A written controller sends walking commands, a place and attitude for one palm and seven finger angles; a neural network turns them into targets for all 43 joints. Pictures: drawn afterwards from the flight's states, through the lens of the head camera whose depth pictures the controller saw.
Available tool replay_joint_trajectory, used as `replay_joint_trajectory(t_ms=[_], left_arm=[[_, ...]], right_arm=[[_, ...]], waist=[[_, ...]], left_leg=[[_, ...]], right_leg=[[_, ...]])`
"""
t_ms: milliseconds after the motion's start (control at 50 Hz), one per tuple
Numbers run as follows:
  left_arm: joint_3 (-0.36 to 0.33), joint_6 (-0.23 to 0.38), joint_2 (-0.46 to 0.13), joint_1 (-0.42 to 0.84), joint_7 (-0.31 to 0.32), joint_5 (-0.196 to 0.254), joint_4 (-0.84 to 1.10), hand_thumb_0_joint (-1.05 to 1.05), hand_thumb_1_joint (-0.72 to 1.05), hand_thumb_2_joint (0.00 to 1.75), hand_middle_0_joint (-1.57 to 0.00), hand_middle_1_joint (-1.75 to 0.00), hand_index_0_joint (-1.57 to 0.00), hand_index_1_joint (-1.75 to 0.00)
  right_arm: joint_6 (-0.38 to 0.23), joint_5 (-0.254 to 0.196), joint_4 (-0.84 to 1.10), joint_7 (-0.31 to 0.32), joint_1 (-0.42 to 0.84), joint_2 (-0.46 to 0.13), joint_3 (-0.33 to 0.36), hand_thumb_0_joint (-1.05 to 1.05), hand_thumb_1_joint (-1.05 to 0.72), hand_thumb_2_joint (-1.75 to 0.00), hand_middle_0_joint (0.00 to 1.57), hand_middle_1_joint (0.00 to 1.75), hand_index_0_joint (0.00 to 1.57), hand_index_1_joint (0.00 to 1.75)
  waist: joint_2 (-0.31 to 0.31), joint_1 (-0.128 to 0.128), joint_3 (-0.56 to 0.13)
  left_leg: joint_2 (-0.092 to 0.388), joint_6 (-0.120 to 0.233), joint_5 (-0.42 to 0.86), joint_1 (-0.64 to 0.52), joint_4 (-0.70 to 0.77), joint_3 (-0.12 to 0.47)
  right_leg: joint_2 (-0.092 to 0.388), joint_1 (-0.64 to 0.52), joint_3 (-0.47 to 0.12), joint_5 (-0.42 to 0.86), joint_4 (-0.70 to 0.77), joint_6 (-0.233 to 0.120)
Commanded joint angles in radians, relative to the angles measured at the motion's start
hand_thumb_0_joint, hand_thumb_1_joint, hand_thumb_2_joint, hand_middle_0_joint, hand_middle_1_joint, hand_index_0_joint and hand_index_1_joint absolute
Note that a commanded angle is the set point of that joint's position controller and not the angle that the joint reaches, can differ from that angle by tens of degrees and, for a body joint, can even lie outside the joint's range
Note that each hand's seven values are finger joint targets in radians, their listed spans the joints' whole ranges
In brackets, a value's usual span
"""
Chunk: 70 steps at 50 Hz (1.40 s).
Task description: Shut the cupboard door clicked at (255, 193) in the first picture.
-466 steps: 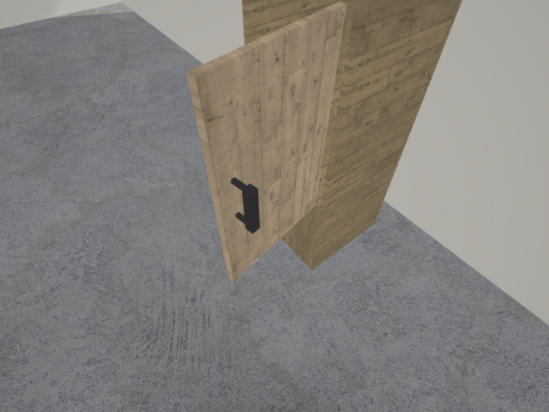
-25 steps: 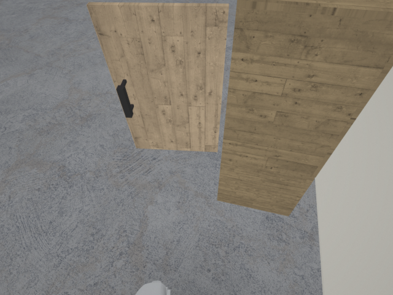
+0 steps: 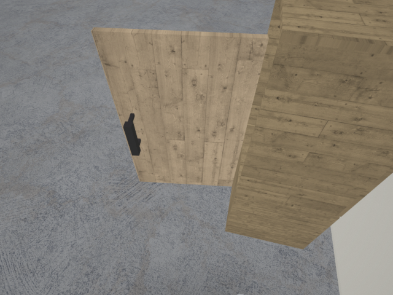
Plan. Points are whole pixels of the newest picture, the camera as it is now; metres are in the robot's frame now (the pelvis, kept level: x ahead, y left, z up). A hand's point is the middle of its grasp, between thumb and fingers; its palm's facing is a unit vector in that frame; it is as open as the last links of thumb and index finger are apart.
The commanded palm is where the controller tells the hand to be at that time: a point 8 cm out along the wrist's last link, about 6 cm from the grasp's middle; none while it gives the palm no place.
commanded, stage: come to a stop and stand still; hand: left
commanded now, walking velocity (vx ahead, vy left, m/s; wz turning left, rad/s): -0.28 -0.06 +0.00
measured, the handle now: (134, 134) +0.53 +0.22 -0.04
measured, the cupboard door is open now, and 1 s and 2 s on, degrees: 100 100 100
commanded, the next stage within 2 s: look again from close up in 0.80 s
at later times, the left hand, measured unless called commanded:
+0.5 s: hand out of the picture +0.09 +0.17 -0.18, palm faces +0.03 -0.97 -0.23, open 7.4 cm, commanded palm none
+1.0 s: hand out of the picture +0.03 +0.15 -0.16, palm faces +0.00 -0.97 -0.22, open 7.4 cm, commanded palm none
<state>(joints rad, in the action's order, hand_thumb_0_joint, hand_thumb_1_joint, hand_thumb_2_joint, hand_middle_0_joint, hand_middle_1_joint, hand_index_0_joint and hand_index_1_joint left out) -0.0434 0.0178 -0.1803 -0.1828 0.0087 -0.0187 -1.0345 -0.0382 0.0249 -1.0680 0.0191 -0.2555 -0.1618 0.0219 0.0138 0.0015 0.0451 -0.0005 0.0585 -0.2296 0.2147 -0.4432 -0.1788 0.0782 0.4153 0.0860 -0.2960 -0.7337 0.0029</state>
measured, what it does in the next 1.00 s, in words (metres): steps on the spot: right foot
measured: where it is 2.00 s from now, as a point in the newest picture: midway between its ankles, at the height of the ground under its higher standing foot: outside the picture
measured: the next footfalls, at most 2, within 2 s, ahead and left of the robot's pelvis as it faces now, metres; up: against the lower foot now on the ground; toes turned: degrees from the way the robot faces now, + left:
right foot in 0.04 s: +0.12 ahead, -0.13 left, +0.00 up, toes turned -2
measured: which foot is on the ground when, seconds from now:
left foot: down 0.00-1.00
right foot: up 0.00-0.02, down 0.04-1.00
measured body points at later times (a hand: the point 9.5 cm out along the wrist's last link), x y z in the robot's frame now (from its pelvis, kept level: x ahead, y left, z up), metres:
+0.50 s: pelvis +0.03 -0.01 -0.01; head +0.07 -0.01 +0.43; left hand +0.09 +0.22 -0.17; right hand +0.05 -0.24 -0.17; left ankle +0.01 +0.08 -0.74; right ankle +0.01 -0.13 -0.74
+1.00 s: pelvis +0.02 -0.03 +0.00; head +0.03 -0.04 +0.45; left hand +0.03 +0.21 -0.15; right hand +0.03 -0.26 -0.16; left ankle +0.01 +0.08 -0.74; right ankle +0.01 -0.13 -0.74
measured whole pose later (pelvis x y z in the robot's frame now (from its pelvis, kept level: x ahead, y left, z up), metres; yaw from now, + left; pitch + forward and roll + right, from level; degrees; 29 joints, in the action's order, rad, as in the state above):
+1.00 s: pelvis +0.02 -0.03 +0.00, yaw +0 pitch -1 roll +1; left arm 0.03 0.01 -0.17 -0.28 0.03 -0.01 -1.06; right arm -0.01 0.01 -1.07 0.00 -0.27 -0.19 0.00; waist -0.02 -0.01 0.03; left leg 0.03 0.01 -0.24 0.17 -0.42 -0.14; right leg 0.01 0.20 0.03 -0.27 -0.47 -0.02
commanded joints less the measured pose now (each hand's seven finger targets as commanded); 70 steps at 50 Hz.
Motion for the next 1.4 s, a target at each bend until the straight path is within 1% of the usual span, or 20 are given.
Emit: replay_joint_trajectory(t_ms=[0,40,80,160,240,280,320,380,400,420,440,460,480,520,560,580,640,740,1060,1380], left_arm=[[-0.001,-0.006,-0.075,-0.149,0.011,-0.001,-0.002,0.0,0.9,0.9,-0.2,-0.3,-0.2,-0.3],[0.002,-0.009,-0.138,-0.088,0.014,0.001,0.015,0.0,0.9,0.9,-0.2,-0.3,-0.2,-0.3],[-0.005,-0.007,-0.144,-0.061,0.022,0.007,0.027,0.0,0.9,0.9,-0.2,-0.3,-0.2,-0.3],[-0.014,-0.02,-0.15,-0.062,0.035,0.008,0.043,0.0,0.9,0.9,-0.2,-0.3,-0.2,-0.3],[-0.021,-0.036,-0.132,-0.011,0.035,0.01,0.075,0.0,0.9,0.9,-0.2,-0.3,-0.2,-0.3],[-0.015,-0.048,-0.081,0.003,0.033,0.011,0.094,0.0,0.9,0.9,-0.2,-0.3,-0.2,-0.3],[-0.018,-0.06,-0.068,0.012,0.031,0.008,0.094,0.0,0.9,0.9,-0.2,-0.3,-0.2,-0.3],[-0.014,-0.052,-0.048,-0.011,0.025,0.006,0.084,0.0,0.9,0.9,-0.2,-0.3,-0.2,-0.3],[-0.013,-0.047,-0.046,-0.037,0.023,0.006,0.076,0.0,0.9,0.9,-0.2,-0.3,-0.2,-0.3],[0.004,-0.027,-0.081,-0.152,0.06,0.01,0.026,0.0,0.9,0.9,-0.2,-0.3,-0.2,-0.3],[-0.005,-0.006,-0.131,-0.131,0.056,0.001,0.088,0.0,0.9,0.9,-0.2,-0.3,-0.2,-0.3],[-0.003,0.017,-0.157,-0.086,0.052,-0.002,0.095,0.0,0.9,0.9,-0.2,-0.3,-0.2,-0.3],[0.004,0.024,-0.175,-0.079,0.049,-0.006,0.104,0.0,0.9,0.9,-0.2,-0.3,-0.2,-0.3],[0.005,0.023,-0.152,-0.066,0.053,0.002,0.103,0.0,0.9,0.9,-0.2,-0.3,-0.2,-0.3],[0.017,0.006,-0.119,-0.068,0.048,0.004,0.1,0.0,0.9,0.9,-0.2,-0.3,-0.2,-0.3],[0.02,-0.001,-0.111,-0.077,0.047,0.005,0.099,0.0,0.9,0.9,-0.2,-0.3,-0.2,-0.3],[0.031,-0.008,-0.099,-0.094,0.039,0.002,0.082,0.0,0.9,0.9,-0.2,-0.3,-0.2,-0.3],[0.035,-0.001,-0.127,-0.082,0.029,0.002,0.076,0.0,0.9,0.9,-0.2,-0.3,-0.2,-0.3],[0.04,0.019,-0.117,-0.123,0.029,0.01,-0.015,0.0,0.9,0.9,-0.2,-0.3,-0.2,-0.3],[0.038,0.021,-0.103,-0.131,0.034,0.009,-0.049,0.0,0.9,0.9,-0.2,-0.3,-0.2,-0.3]], right_arm=[[0.005,-0.011,0.031,0.015,0.003,-0.094,0.015,0.0,-0.9,-0.9,0.2,0.3,0.2,0.3],[0.026,-0.021,0.017,0.005,-0.06,-0.071,0.015,0.0,-0.9,-0.9,0.2,0.3,0.2,0.3],[0.044,-0.019,-0.001,0.009,-0.097,-0.082,0.021,0.0,-0.9,-0.9,0.2,0.3,0.2,0.3],[0.061,-0.021,0.004,0.014,-0.107,-0.076,0.033,0.0,-0.9,-0.9,0.2,0.3,0.2,0.3],[0.071,-0.014,0.025,0.015,-0.1,-0.089,0.04,0.0,-0.9,-0.9,0.2,0.3,0.2,0.3],[0.065,-0.002,0.042,0.02,-0.075,-0.125,0.043,0.0,-0.9,-0.9,0.2,0.3,0.2,0.3],[0.054,0.005,0.047,0.028,-0.059,-0.127,0.04,0.0,-0.9,-0.9,0.2,0.3,0.2,0.3],[0.044,0.007,0.058,0.029,-0.008,-0.134,0.039,0.0,-0.9,-0.9,0.2,0.3,0.2,0.3],[0.043,0.003,0.055,0.027,0.001,-0.141,0.041,0.0,-0.9,-0.9,0.2,0.3,0.2,0.3],[0.03,-0.031,0.115,0.017,0.067,-0.196,0.056,0.0,-0.9,-0.9,0.2,0.3,0.2,0.3],[0.031,-0.022,0.166,-0.002,0.019,-0.114,0.047,0.0,-0.9,-0.9,0.2,0.3,0.2,0.3],[0.029,-0.008,0.181,-0.008,0.001,-0.07,0.028,0.0,-0.9,-0.9,0.2,0.3,0.2,0.3],[0.032,-0.014,0.183,-0.011,-0.023,-0.035,0.025,0.0,-0.9,-0.9,0.2,0.3,0.2,0.3],[0.027,-0.017,0.157,-0.007,-0.065,-0.075,0.028,0.0,-0.9,-0.9,0.2,0.3,0.2,0.3],[0.019,-0.011,0.142,0.001,-0.048,-0.105,0.027,0.0,-0.9,-0.9,0.2,0.3,0.2,0.3],[0.023,-0.01,0.148,0.005,-0.026,-0.116,0.024,0.0,-0.9,-0.9,0.2,0.3,0.2,0.3],[0.033,-0.01,0.157,0.001,0.023,-0.117,0.017,0.0,-0.9,-0.9,0.2,0.3,0.2,0.3],[0.037,-0.006,0.119,-0.012,-0.002,-0.11,0.008,0.0,-0.9,-0.9,0.2,0.3,0.2,0.3],[0.004,-0.012,-0.02,0.0,-0.057,-0.096,-0.02,0.0,-0.9,-0.9,0.2,0.3,0.2,0.3],[0.004,-0.012,-0.062,0.01,-0.071,-0.086,-0.016,0.0,-0.9,-0.9,0.2,0.3,0.2,0.3]], waist=[[0.003,0.049,-0.057],[0.04,-0.003,-0.035],[0.156,-0.015,-0.095],[0.092,-0.007,-0.148],[0.001,-0.015,-0.103],[-0.185,-0.006,-0.046],[-0.198,-0.009,-0.016],[-0.157,0.013,-0.044],[-0.146,0.021,-0.069],[-0.15,0.047,-0.124],[0.008,0.022,-0.121],[0.033,-0.005,-0.129],[0.046,-0.026,-0.143],[0.135,-0.046,-0.192],[-0.103,-0.03,-0.137],[-0.122,-0.019,-0.087],[0.017,-0.01,0.019],[0.031,-0.028,0.054],[0.003,0.001,-0.012],[-0.008,-0.002,-0.002]], left_leg=[[0.173,-0.014,0.221,0.081,0.022,0.115],[0.088,-0.064,-0.003,0.072,0.005,0.103],[0.082,-0.072,0.104,0.021,-0.037,0.094],[0.072,-0.076,0.146,-0.017,-0.124,0.08],[0.133,-0.055,0.288,-0.052,-0.055,0.141],[0.258,0.029,0.442,0.007,0.082,0.249],[0.315,0.108,0.495,0.039,0.12,0.278],[0.291,0.109,0.563,-0.024,0.055,0.233],[0.27,0.086,0.556,-0.061,0.028,0.21],[0.267,0.029,0.752,-0.114,-0.222,0.187],[0.155,-0.021,0.328,0.029,-0.256,0.124],[0.069,-0.057,-0.036,0.099,-0.228,0.091],[0.035,-0.066,-0.162,0.082,-0.168,0.109],[0.06,-0.041,0.073,-0.027,-0.062,0.112],[0.141,-0.016,0.427,-0.14,-0.051,0.148],[0.171,0.002,0.444,-0.111,-0.033,0.176],[0.138,-0.01,0.083,-0.019,0.016,0.165],[0.091,-0.029,-0.098,-0.047,0.063,0.148],[0.121,-0.034,0.086,-0.06,0.106,0.145],[0.127,-0.04,0.156,-0.093,0.097,0.133]], right_leg=[[0.034,-0.268,-0.093,0.333,0.276,-0.001],[0.157,-0.211,-0.177,0.516,0.276,-0.072],[0.155,-0.238,-0.176,0.702,0.232,-0.102],[0.177,-0.264,-0.162,0.814,0.222,-0.121],[0.117,-0.155,-0.118,0.528,0.198,-0.093],[-0.007,-0.126,-0.021,0.146,0.075,-0.017],[-0.041,-0.077,-0.063,-0.191,-0.106,-0.009],[-0.037,-0.093,-0.068,-0.156,-0.028,-0.012],[-0.038,-0.128,-0.054,-0.076,0.067,-0.009],[0.015,-0.099,-0.118,0.085,0.234,-0.019],[0.076,-0.174,-0.238,0.319,0.27,-0.07],[0.196,-0.256,-0.325,0.632,0.269,-0.137],[0.183,-0.278,-0.295,0.72,0.225,-0.159],[0.1,-0.304,-0.21,0.765,0.138,-0.099],[0.021,-0.172,-0.137,0.418,0.137,-0.05],[-0.008,-0.151,-0.115,0.238,0.157,-0.038],[0.003,-0.115,-0.157,0.104,0.272,-0.04],[0.02,-0.035,-0.212,-0.12,0.394,-0.048],[0.033,-0.22,-0.163,0.227,0.36,-0.048],[0.035,-0.233,-0.154,0.335,0.357,-0.048]])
